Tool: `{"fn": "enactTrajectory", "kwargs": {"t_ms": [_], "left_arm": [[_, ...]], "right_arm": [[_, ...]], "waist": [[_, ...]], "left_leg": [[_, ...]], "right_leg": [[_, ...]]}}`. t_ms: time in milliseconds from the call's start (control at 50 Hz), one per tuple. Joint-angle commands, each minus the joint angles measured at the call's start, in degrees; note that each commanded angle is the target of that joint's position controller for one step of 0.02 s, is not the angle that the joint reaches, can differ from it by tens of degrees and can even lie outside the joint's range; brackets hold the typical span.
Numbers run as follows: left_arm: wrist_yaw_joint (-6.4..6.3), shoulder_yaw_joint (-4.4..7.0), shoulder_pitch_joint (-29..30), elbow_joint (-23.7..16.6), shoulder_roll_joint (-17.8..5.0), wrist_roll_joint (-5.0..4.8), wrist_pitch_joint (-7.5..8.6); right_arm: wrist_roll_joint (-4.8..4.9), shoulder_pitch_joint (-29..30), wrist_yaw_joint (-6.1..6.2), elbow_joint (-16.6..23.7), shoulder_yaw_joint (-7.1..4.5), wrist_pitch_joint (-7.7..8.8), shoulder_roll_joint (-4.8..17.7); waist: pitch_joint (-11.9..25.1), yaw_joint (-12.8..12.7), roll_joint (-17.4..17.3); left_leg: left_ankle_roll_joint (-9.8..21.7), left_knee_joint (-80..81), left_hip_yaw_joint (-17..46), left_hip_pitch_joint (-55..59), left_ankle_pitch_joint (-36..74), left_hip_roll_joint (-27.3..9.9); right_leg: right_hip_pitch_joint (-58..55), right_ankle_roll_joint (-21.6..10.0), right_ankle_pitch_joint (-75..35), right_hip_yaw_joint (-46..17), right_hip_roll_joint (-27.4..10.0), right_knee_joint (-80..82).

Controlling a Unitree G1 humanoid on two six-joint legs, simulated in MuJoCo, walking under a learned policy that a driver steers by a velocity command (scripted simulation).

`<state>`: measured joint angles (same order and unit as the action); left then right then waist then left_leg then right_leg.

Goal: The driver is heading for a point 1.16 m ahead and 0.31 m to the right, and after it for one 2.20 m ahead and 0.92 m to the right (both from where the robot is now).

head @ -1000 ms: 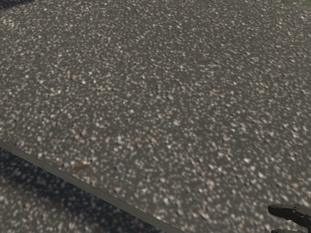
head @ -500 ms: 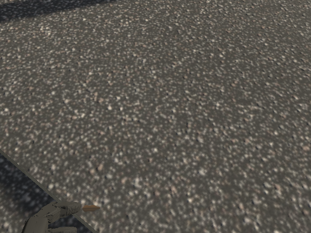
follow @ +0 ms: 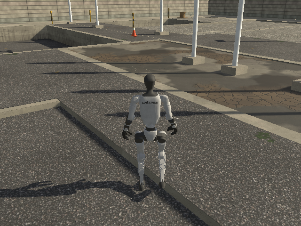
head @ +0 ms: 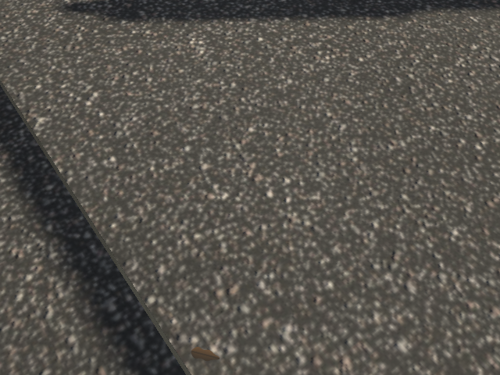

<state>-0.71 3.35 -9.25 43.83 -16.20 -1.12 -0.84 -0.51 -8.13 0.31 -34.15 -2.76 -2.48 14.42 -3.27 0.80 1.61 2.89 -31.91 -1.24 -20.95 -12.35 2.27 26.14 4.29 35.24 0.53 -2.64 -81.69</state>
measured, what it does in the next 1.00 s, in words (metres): climbs: right foot 0.09 m higher, then right foot 0.11 m higher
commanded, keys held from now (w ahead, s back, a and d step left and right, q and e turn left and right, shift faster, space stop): no key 0.34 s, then w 0.66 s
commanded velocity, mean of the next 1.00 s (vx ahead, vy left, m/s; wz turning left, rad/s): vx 0.22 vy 0.00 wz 0.06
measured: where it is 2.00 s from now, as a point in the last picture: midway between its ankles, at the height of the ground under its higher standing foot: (291, 238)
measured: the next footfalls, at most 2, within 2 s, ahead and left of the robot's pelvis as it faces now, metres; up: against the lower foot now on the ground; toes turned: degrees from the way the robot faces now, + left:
right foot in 0.14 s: -0.06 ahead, -0.13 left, +0.09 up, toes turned -3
right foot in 0.72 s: +0.12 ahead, -0.22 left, +0.11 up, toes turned -1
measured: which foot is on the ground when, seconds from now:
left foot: down 0.00-0.72, up 0.74-1.00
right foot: up 0.00-0.12, down 0.14-0.36, up 0.38-0.70, down 0.72-1.00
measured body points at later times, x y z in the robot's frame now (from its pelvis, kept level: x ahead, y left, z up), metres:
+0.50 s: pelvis +0.03 -0.02 +0.01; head +0.02 -0.02 +0.46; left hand +0.20 +0.19 -0.09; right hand +0.01 -0.28 -0.13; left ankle +0.05 +0.10 -0.73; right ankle -0.08 -0.14 -0.52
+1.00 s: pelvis +0.16 -0.12 +0.11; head +0.15 -0.16 +0.56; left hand +0.06 +0.07 -0.02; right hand +0.37 -0.34 +0.01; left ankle +0.25 +0.03 -0.51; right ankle +0.08 -0.22 -0.62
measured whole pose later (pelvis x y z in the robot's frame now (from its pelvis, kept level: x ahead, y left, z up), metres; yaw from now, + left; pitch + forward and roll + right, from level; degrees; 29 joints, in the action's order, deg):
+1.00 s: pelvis +0.16 -0.12 +0.11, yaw +2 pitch +2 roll +2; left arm -0.6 -0.8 -33.0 58.5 -5.8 0.3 4.9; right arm 0.8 -6.2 -0.8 -44.7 -1.8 3.2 12.5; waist 5.1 -4.2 -2.0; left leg 3.0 -70.6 0.0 -46.7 -2.0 -1.6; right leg 9.5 -1.6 24.4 2.2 -1.6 -31.4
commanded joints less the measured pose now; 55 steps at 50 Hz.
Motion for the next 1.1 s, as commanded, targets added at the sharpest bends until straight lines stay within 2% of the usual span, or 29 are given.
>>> {"fn": "enactTrajectory", "kwargs": {"t_ms": [20, 120, 200, 220, 240, 260, 280, 340, 380, 420, 440, 460, 480, 520, 580, 620, 660, 700, 720, 740, 760, 780, 820, 860, 920, 980, 1020, 1060, 1100], "left_arm": [[-0.92, 1.13, 0.1, -4.5, -4.3, 0.11, -0.59], [-1.63, 0.03, -0.7, -7.8, -0.5, 0.79, -0.92], [-0.80, -1.54, 6.3, -9.7, 3.2, 1.84, 0.80], [-0.85, -1.07, 6.7, -8.5, 2.6, 1.57, 1.77], [-1.08, 0.22, 4.4, -6.0, -0.2, 1.26, 2.48], [-1.02, 1.32, 3.5, -3.0, -2.6, 1.77, 3.12], [-0.73, 0.75, 1.5, -2.1, 2.4, 1.66, 2.72], [-1.78, 1.17, 7.8, -1.5, 3.7, 2.39, 0.58], [-1.72, 0.09, 10.9, -2.2, 8.2, 1.73, -0.37], [-0.32, 0.13, 5.4, -2.1, 7.6, -1.64, 0.50], [-0.62, 0.61, 1.0, -4.6, 4.6, -3.75, 0.64], [-1.27, 0.60, 5.7, -5.9, 2.7, -3.00, 1.10], [-1.57, 0.15, 6.9, -7.0, 4.1, -1.54, 1.25], [-1.31, -0.74, 4.5, -7.4, 6.4, 0.41, 1.57], [-0.45, -3.03, 5.0, -10.5, 8.9, 0.94, 2.45], [-0.62, -3.76, 3.8, -10.9, 7.5, 1.45, 2.70], [-1.40, -2.17, -4.9, -5.5, 4.6, 1.70, 2.35], [-2.22, -0.41, -13.7, -1.4, 1.4, 1.06, 1.89], [-1.76, 0.60, -18.4, 1.2, -1.2, 0.63, 1.99], [-1.43, 1.60, -26.9, 3.1, -9.3, 1.51, 3.16], [-0.86, 0.84, -23.3, 0.8, -10.0, 0.83, 6.43], [0.18, -0.04, -16.5, 0.7, -7.4, -0.85, 8.00], [2.27, -2.00, -7.6, 3.2, -0.1, 0.83, 7.63], [2.22, -3.41, -8.1, 6.8, 6.0, 3.05, 6.42], [0.83, -3.40, -18.5, 11.3, 5.6, 1.86, 6.71], [-0.62, -2.53, -23.8, 12.1, 2.1, 1.26, 6.76], [-1.41, -3.00, -24.7, 11.5, 2.9, 0.63, 6.49], [-2.12, -2.71, -25.9, 11.5, 1.2, 0.27, 6.40], [-2.10, -2.11, -25.6, 11.3, -1.7, 0.13, 6.92]], "right_arm": [[0.13, 2.9, 0.29, 2.9, -1.34, 1.07, 6.6], [-0.45, 0.0, 1.52, 0.4, -0.43, 1.48, 3.8], [0.21, -1.0, 2.51, -1.0, -0.06, -0.12, 1.9], [0.51, -2.6, 2.91, -2.0, -0.55, -1.00, 2.4], [1.32, -4.1, 3.27, -3.1, -1.63, -1.58, 4.3], [1.92, -8.9, 2.89, -4.8, -2.58, -1.65, 4.8], [1.69, -7.5, 2.28, -6.7, -2.76, -1.05, 4.5], [0.59, -14.1, 0.26, -11.1, -3.34, -0.72, -0.7], [-0.27, -24.2, -0.29, -16.4, -2.31, -0.08, -3.3], [0.78, -20.9, 0.07, -16.0, -2.65, 0.55, 2.7], [1.99, -15.6, 0.79, -16.2, -4.30, 0.94, 9.6], [2.31, -13.8, 1.74, -16.0, -3.15, 2.09, 5.9], [1.29, -13.9, 2.52, -17.3, -1.93, 2.95, 3.3], [1.20, -15.9, 3.22, -19.0, -2.19, 4.14, 4.6], [1.81, -17.6, 4.61, -20.3, -1.43, 3.80, 3.1], [2.11, -10.5, 5.05, -17.1, -2.36, 3.15, 7.6], [2.35, -7.7, 3.24, -17.1, -3.51, 3.27, 11.3], [3.69, -8.1, 2.17, -18.4, -3.10, 3.67, 8.8], [2.88, -7.3, 2.19, -16.9, -1.59, 3.86, 3.3], [0.98, -1.9, 2.07, -12.1, 0.21, 4.61, -4.2], [1.64, -1.5, 1.00, -9.5, -0.61, 6.92, -3.7], [3.37, -3.1, 0.30, -9.6, -0.55, 7.82, -2.9], [2.37, -5.2, 0.59, -10.2, 0.43, 7.07, -2.1], [2.42, -8.4, 0.24, -11.6, -0.74, 5.34, 1.5], [1.44, -3.1, -0.74, -10.2, 0.31, 5.18, -0.6], [0.96, 6.8, -1.50, -7.2, 0.60, 6.49, 1.2], [1.67, 11.9, -2.11, -5.3, 0.58, 7.09, 0.7], [2.48, 17.2, -3.08, -3.6, 1.63, 7.64, -2.3], [2.67, 18.0, -3.75, -2.7, 1.47, 8.37, -1.8]], "waist": [[5.2, -1.5, -6.5], [8.1, -1.6, -7.7], [6.9, 0.9, -6.4], [7.7, 1.7, -5.4], [9.2, 2.1, -1.8], [12.5, 3.2, 9.5], [10.4, 0.1, 3.7], [7.2, 5.1, 1.3], [5.8, 8.6, -10.0], [2.4, 3.9, -13.5], [-2.4, -1.0, -17.7], [-6.1, 0.3, -11.6], [-4.8, -0.3, -7.7], [-0.9, -0.4, -6.7], [2.9, -1.2, -6.9], [4.3, -4.4, -7.5], [6.7, -7.4, -12.7], [4.0, -10.6, -11.7], [1.7, -11.7, -2.4], [-1.0, -14.1, 22.2], [-5.2, -9.4, 23.8], [-10.0, -3.4, 15.8], [-11.6, 1.8, 5.8], [-7.6, 3.4, 8.8], [-4.4, -0.2, 4.5], [-1.9, -4.0, 1.0], [-1.1, -5.1, 0.4], [-1.5, -6.7, 1.7], [-1.0, -5.8, 4.2]], "left_leg": [[10.9, 13.7, 15.0, 4.2, 18.6, -14.9], [12.5, 10.8, 16.2, 11.8, 20.9, -16.3], [8.0, 10.7, 11.8, 19.9, 22.6, -11.0], [6.5, 10.0, 12.1, 24.6, 28.5, -10.0], [4.5, 8.4, 10.9, 26.4, 32.9, -8.7], [1.6, 7.7, 6.0, 22.3, 33.1, -7.7], [1.2, 7.8, 6.0, 21.3, 30.0, -6.9], [0.9, 7.2, 0.4, 16.3, 25.5, -3.9], [8.0, 10.1, 9.0, 23.3, 16.2, -9.5], [14.0, 12.0, 18.0, 13.8, 2.6, -13.0], [16.5, 21.4, 33.1, 9.9, -29.1, -21.1], [14.4, 25.7, 38.7, 7.2, -38.3, -23.0], [12.9, 25.9, 38.6, 7.5, -38.4, -22.7], [11.1, 22.9, 36.0, 9.8, -35.4, -21.0], [7.8, 19.0, 28.7, 6.4, -31.1, -17.6], [4.7, 23.1, 21.0, -4.9, -29.5, -14.8], [3.6, 26.9, 8.8, -18.7, -21.2, -10.7], [3.2, 14.5, 4.7, -18.2, -20.7, -8.6], [3.2, -2.4, 3.8, -17.2, -16.2, -6.2], [0.7, -33.5, 4.7, -32.6, -22.0, 1.5], [2.5, -52.1, 19.9, -40.1, -14.4, 4.1], [4.3, -57.2, 19.8, -45.5, -7.4, 0.9], [2.8, -61.2, 10.2, -38.5, -0.5, -3.9], [0.9, -56.1, 7.3, -30.2, 5.0, -4.8], [1.4, -50.2, 5.3, -33.4, 8.0, -4.8], [-0.4, -32.5, 1.5, -36.0, 12.3, -5.0], [-1.3, -18.5, -2.0, -29.9, 15.0, -3.5], [-1.8, -6.4, -4.8, -22.4, 16.8, -1.7], [-1.5, -1.1, -3.2, -19.2, 18.8, -2.1]], "right_leg": [[3.3, 0.3, -4.2, -0.8, -0.6, -7.0], [8.1, -0.2, -2.2, -4.8, -1.3, -1.3], [0.9, 0.6, 3.4, -2.1, -1.0, 36.7], [-3.2, 0.5, -5.0, -2.3, -0.5, 48.6], [-10.4, 0.2, -20.2, -1.8, -0.2, 57.6], [-18.2, -2.1, -30.8, -2.0, 0.7, 47.2], [-18.4, -3.4, -31.8, -1.6, 0.6, 49.1], [-20.8, -4.5, -35.7, 2.3, 2.6, 34.1], [-2.6, -3.0, 5.5, 2.9, 7.3, 4.7], [8.7, -2.0, 8.1, 0.2, 7.4, -21.7], [17.0, -3.3, 4.8, -5.2, 3.5, -20.2], [22.8, -3.5, 4.4, -5.9, 1.1, -21.9], [25.2, -3.6, 1.6, -5.2, 0.5, -24.9], [30.7, -4.0, 0.1, -6.2, -1.2, -30.2], [34.3, -4.8, 2.2, -7.7, -3.5, -29.0], [19.4, -4.2, 4.3, -3.2, -4.5, -5.7], [-7.4, -3.0, -0.5, 8.5, 0.0, 2.8], [-13.0, -5.4, 7.1, 9.5, 3.9, 12.8], [-11.7, -8.5, 9.7, 4.2, 5.9, 26.3], [-13.0, -19.3, 32.8, -39.7, -8.6, 56.1], [-9.7, -24.7, 44.6, -81.7, -17.5, 83.8], [-7.4, -23.1, 47.2, -81.4, -20.9, 84.1], [5.2, -18.1, 28.1, -53.5, -16.6, 69.2], [9.2, -13.6, 13.3, -29.4, -9.4, 62.8], [-4.5, -14.2, -4.8, -19.3, -8.3, 65.0], [-19.4, -15.3, -17.1, -15.2, -9.0, 71.2], [-22.3, -14.1, -24.2, -9.2, -7.2, 74.7], [-22.7, -13.6, -29.0, -5.0, -6.9, 78.4], [-27.5, -13.7, -33.9, -3.6, -8.7, 78.0]]}}
Keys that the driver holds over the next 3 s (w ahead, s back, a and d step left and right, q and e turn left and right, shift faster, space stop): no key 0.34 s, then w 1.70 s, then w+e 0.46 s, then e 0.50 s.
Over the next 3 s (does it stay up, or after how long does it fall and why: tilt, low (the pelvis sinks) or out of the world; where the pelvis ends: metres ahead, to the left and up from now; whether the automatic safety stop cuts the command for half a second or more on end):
stays up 1.17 -0.18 0.11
